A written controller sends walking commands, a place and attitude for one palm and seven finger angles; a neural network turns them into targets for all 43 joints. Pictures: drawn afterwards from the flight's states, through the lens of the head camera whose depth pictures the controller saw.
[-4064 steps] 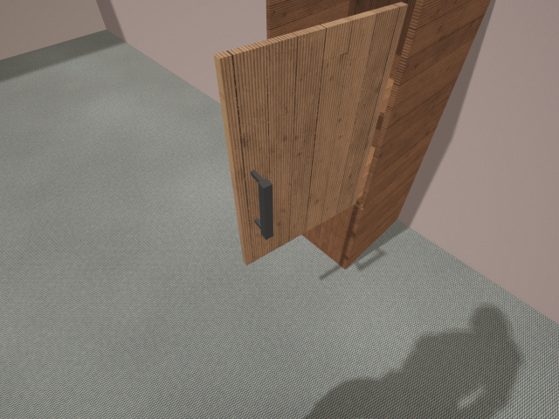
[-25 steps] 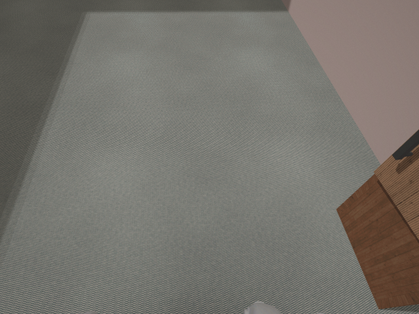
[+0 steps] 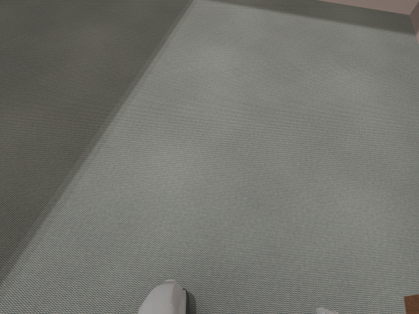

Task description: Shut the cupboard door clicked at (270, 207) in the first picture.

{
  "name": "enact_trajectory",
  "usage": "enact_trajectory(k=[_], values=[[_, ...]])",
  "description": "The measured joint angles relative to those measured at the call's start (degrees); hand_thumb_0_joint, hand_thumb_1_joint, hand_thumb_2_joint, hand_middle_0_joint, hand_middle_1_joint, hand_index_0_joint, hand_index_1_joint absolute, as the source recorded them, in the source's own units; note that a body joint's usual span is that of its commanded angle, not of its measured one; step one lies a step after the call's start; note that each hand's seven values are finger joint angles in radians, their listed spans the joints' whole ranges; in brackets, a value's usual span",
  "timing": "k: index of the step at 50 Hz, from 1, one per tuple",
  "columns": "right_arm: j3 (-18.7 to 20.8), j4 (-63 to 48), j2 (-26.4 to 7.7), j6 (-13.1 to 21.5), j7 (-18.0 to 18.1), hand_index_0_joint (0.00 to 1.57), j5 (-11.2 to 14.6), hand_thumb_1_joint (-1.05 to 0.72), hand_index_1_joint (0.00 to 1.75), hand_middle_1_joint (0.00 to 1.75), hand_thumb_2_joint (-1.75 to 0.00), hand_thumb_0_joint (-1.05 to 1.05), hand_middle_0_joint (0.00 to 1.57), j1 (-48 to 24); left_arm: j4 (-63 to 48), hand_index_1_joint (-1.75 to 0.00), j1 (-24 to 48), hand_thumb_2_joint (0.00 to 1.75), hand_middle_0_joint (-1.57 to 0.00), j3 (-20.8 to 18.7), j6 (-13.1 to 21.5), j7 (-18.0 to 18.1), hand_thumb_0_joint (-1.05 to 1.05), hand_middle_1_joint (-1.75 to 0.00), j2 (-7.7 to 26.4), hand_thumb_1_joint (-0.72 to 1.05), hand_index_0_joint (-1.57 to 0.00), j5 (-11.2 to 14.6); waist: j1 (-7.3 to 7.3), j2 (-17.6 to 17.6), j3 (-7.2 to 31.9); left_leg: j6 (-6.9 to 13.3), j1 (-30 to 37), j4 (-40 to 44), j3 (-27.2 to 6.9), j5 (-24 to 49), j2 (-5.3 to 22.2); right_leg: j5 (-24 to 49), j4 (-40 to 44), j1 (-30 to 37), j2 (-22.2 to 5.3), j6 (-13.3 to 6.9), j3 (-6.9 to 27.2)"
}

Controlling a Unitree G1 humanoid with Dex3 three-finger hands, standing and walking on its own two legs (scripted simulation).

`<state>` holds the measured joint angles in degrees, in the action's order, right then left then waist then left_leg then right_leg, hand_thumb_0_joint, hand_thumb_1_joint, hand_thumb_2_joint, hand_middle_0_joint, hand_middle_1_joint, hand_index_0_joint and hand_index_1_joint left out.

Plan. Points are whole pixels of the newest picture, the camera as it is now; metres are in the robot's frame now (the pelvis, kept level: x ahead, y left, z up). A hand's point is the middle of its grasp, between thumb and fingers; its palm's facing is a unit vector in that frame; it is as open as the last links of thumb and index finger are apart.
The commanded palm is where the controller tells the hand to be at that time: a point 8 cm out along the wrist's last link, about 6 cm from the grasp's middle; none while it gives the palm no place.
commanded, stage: walk to a spot facing it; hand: left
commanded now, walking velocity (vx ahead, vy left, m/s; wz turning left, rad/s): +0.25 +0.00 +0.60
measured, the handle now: out of the picture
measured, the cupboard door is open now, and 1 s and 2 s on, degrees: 5 5 5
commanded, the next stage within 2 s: turn to face it in 0.12 s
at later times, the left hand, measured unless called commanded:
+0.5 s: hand (136, 242) +0.27 +0.20 -0.16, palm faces +0.08 -0.97 -0.21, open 7.4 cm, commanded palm none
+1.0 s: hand (129, 214) +0.34 +0.23 -0.16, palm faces -0.14 -0.97 -0.21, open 7.4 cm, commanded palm none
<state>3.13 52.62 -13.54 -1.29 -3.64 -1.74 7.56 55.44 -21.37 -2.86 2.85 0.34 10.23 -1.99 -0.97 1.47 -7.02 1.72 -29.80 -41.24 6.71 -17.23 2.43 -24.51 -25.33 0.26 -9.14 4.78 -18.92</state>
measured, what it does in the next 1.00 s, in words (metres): walks ahead: left foot, then right foot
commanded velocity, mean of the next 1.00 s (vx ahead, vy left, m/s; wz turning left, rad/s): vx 0.04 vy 0.00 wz -0.37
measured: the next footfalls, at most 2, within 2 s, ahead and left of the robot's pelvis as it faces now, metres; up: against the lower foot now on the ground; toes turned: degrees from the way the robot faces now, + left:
left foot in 0.04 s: +0.15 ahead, +0.10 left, +0.00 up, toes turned +8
right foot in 0.50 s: +0.30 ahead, -0.10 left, +0.00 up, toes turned +0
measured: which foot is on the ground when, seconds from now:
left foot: up 0.00-0.02, down 0.04-0.52, up 0.54-0.86, down 0.88-1.00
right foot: down 0.00-0.04, up 0.06-0.48, down 0.50-0.88, up 0.90-1.00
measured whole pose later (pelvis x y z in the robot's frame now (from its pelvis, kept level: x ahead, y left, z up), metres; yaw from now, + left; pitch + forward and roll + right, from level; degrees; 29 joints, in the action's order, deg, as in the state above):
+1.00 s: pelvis +0.23 +0.04 +0.01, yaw -13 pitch +1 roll -2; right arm 0.9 51.7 -10.5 -0.3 1.9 -1.8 10.1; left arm 53.0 -12.6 -5.8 -4.4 -1.1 14.7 -1.5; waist -1.6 2.2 -3.2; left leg 0.2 -12.8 -29.0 3.2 -16.7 3.5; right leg -26.1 -56.9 -28.7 2.6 1.9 1.3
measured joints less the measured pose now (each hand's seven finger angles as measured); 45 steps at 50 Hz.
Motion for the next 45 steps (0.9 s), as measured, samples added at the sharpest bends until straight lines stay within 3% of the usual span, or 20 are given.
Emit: enact_trajectory(k=[2, 3, 5, 8, 15, 22, 25, 26, 28, 30, 33, 37, 42, 44, 45], values=[[-0.3, -1.4, -0.4, 1.2, 0.0, 0.19, -0.2, -0.91, 0.30, 0.30, -0.90, 0.01, 0.20, -0.9, 0.8, -0.30, -1.8, 0.90, -0.21, -0.4, -0.5, -0.3, 0.00, -0.30, 0.5, 0.91, -0.20, 0.3, -0.08, 0.2, -0.1, 1.8, 3.4, 5.3, 1.0, 3.8, -1.5, -3.8, -9.3, -1.7, -2.2, 0.3, -0.2], [-0.2, -2.0, -0.5, 2.1, 0.3, 0.20, -0.3, -0.91, 0.30, 0.30, -0.90, 0.01, 0.20, -1.2, 1.4, -0.30, -1.8, 0.90, -0.21, -0.5, -1.3, -0.5, 0.01, -0.30, 0.8, 0.91, -0.20, 0.5, 0.36, 0.2, -0.1, 2.7, 2.7, 3.4, 0.7, 5.9, -1.9, -5.5, -18.8, -5.2, -2.7, -0.1, 2.4], [-0.4, -2.5, -0.3, 3.1, 1.2, 0.20, 0.1, -0.91, 0.30, 0.30, -0.90, 0.00, 0.20, -1.6, 1.7, -0.30, -0.2, 0.90, -0.21, -0.8, -3.2, -0.6, 0.01, -0.30, 2.0, 0.91, -0.20, 0.8, 0.38, 0.7, -0.6, 3.5, 2.9, 0.3, 0.2, 3.1, -2.8, -6.4, -36.7, -13.5, -1.0, -1.4, 10.2], [-1.0, -2.3, 0.1, 3.4, 2.5, 0.20, 0.1, -0.91, 0.30, 0.30, -0.90, 0.00, 0.20, -0.3, 0.3, -0.30, 3.5, 0.90, -0.20, -1.6, -3.6, -0.4, 0.01, -0.30, 3.1, 0.91, -0.20, 0.6, 0.30, 0.7, -0.1, 3.0, 6.4, 3.4, -1.1, 1.7, -3.9, -2.2, -46.1, -23.4, 0.8, -2.2, 14.6], [-2.0, 0.7, 2.0, 3.2, 3.6, 0.20, 0.1, -0.91, 0.30, 0.30, -0.90, 0.00, 0.20, 4.1, -5.2, -0.30, 11.5, 0.90, -0.20, -1.6, -2.9, -0.5, 0.01, -0.29, 3.4, 0.91, -0.19, 0.2, 1.05, 0.0, 1.9, 3.0, 15.2, 14.0, -5.0, 3.7, -5.7, 7.6, -35.4, -33.8, 1.6, -1.2, 18.3], [-2.4, 4.4, 4.2, 3.0, 4.6, 0.20, 0.2, -0.92, 0.30, 0.30, -0.90, 0.01, 0.21, 7.1, -4.5, -0.30, 12.2, 0.90, -0.20, 0.3, -3.1, 0.0, 0.00, -0.29, 1.3, 0.91, -0.19, 0.5, 1.04, -0.3, 4.0, 1.2, 22.7, 16.3, -4.0, -0.3, -4.7, 14.1, -16.7, -28.0, 4.8, -2.8, 17.4], [-2.2, 5.0, 4.3, 2.3, 4.8, 0.20, 0.3, -0.92, 0.30, 0.30, -0.90, 0.01, 0.21, 7.6, -3.7, -0.30, 10.0, 0.90, -0.20, 0.6, -3.2, -0.4, 0.00, -0.29, 0.2, 0.91, -0.19, 0.4, 0.79, -0.7, 4.2, -0.1, 23.6, 11.5, -1.7, -5.5, -3.7, 16.6, -9.9, -22.5, 6.9, -4.1, 16.7], [-1.9, 5.2, 4.0, 2.0, 4.8, 0.20, 0.5, -0.91, 0.30, 0.30, -0.90, 0.01, 0.21, 7.4, -3.2, -0.30, 9.4, 0.90, -0.20, 0.6, -3.0, -0.5, 0.00, -0.30, -0.4, 0.91, -0.19, 0.3, 0.54, -1.6, 4.2, -0.4, 22.5, 7.9, -1.1, -7.6, -2.7, 13.5, -9.7, -21.9, 7.9, -5.3, 17.0], [-1.3, 5.2, 3.2, 1.1, 4.9, 0.20, 0.9, -0.91, 0.30, 0.30, -0.90, 0.01, 0.21, 5.9, -2.3, -0.30, 9.1, 0.90, -0.20, 1.1, -2.5, -0.5, 0.00, -0.30, -1.7, 0.91, -0.19, 0.3, 0.81, -3.3, 2.8, -1.5, 17.6, -4.5, -2.7, -13.0, -2.0, 10.4, -10.9, -22.2, 9.7, -6.7, 17.2], [-1.1, 4.8, 2.9, 0.4, 5.2, 0.20, 1.1, -0.91, 0.30, 0.30, -0.90, 0.01, 0.20, 4.6, -2.0, -0.30, 8.8, 0.90, -0.20, 0.7, -2.6, 0.3, 0.00, -0.30, -2.3, 0.92, -0.20, 0.5, 0.87, -3.6, 1.5, -2.4, 12.4, -14.8, -4.4, -14.7, -2.6, 11.5, -8.9, -21.4, 10.4, -6.9, 17.6], [-1.0, 4.0, 2.7, -0.2, 5.0, 0.20, 1.2, -0.91, 0.30, 0.30, -0.90, 0.01, 0.20, 3.0, -1.7, -0.30, 8.3, 0.90, -0.21, -0.1, -3.4, 0.9, 0.00, -0.30, -1.6, 0.94, -0.20, 0.5, 0.34, -2.5, 0.8, -3.3, 6.9, -20.1, -5.4, -12.0, -2.2, 13.8, -4.4, -19.9, 11.0, -7.3, 19.0], [-0.7, 2.5, 2.5, -0.7, 4.8, 0.20, 1.0, -0.91, 0.30, 0.30, -0.90, 0.01, 0.20, 1.5, -1.3, -0.30, 7.1, 0.90, -0.21, -0.8, -4.3, 0.8, 0.00, -0.30, -0.3, 0.93, -0.20, 0.2, -0.32, -1.2, 1.5, -4.1, 5.2, -13.4, -6.5, -8.6, -1.1, 15.5, -1.1, -19.2, 11.6, -6.9, 21.3], [-0.7, 0.8, 2.2, -0.2, 5.0, 0.20, 1.4, -0.91, 0.30, 0.30, -0.90, 0.00, 0.20, 0.1, -1.3, -0.30, 6.4, 0.90, -0.21, -1.8, -5.4, 0.2, 0.00, -0.30, 1.2, 0.92, -0.20, 0.2, -1.25, 0.1, 2.8, -4.0, 9.8, 2.0, -7.6, -4.6, -1.3, 14.9, -2.5, -20.1, 12.7, -5.5, 25.0], [-0.9, -0.1, 2.0, 0.8, 5.2, 0.20, 1.3, -0.91, 0.30, 0.30, -0.90, 0.00, 0.20, 0.5, -1.5, -0.30, 6.1, 0.90, -0.21, -2.0, -6.1, 0.0, 0.00, -0.30, 1.7, 0.91, -0.20, 0.6, -0.90, 0.1, 3.9, -3.2, 12.9, 9.8, -7.4, 0.4, -1.0, 12.9, -5.7, -21.7, 13.4, -5.0, 25.9], [-1.0, -0.3, 2.3, 1.1, 5.3, 0.20, 1.0, -0.91, 0.30, 0.30, -0.90, 0.00, 0.20, 0.6, -1.3, -0.30, 6.6, 0.90, -0.20, -2.2, -6.5, -0.2, 0.01, -0.30, 2.2, 0.91, -0.20, 0.8, -0.76, 0.7, 3.9, -2.6, 13.1, 9.4, -6.6, 1.1, -1.2, 7.7, -9.5, -22.9, 13.2, -4.8, 25.8]])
